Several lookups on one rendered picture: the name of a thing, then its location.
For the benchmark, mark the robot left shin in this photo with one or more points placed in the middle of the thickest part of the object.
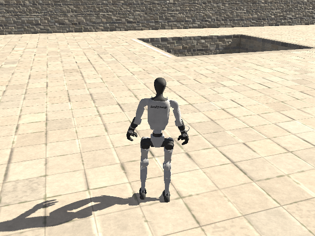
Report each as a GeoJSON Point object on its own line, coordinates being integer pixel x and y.
{"type": "Point", "coordinates": [143, 176]}

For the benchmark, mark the left robot hand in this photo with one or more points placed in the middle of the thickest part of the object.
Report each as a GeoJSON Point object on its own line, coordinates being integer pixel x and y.
{"type": "Point", "coordinates": [131, 134]}

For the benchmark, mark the left robot upper arm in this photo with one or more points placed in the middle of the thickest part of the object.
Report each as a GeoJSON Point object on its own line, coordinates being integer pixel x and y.
{"type": "Point", "coordinates": [140, 110]}

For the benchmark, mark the right robot upper arm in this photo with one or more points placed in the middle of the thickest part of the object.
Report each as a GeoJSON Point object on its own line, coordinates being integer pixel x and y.
{"type": "Point", "coordinates": [176, 111]}

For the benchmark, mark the right robot hand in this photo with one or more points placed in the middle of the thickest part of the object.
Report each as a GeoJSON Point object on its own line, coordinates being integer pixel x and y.
{"type": "Point", "coordinates": [186, 138]}

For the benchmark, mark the left robot forearm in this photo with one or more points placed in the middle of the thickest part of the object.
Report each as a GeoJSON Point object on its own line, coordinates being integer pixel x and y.
{"type": "Point", "coordinates": [132, 127]}

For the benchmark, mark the robot shin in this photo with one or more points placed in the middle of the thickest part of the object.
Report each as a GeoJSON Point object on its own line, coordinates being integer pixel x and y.
{"type": "Point", "coordinates": [167, 179]}
{"type": "Point", "coordinates": [143, 176]}

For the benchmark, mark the right robot forearm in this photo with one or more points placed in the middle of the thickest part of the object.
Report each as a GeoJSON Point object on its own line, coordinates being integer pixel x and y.
{"type": "Point", "coordinates": [183, 129]}

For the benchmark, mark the robot right shin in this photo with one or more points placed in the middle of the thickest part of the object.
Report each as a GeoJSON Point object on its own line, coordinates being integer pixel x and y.
{"type": "Point", "coordinates": [167, 179]}

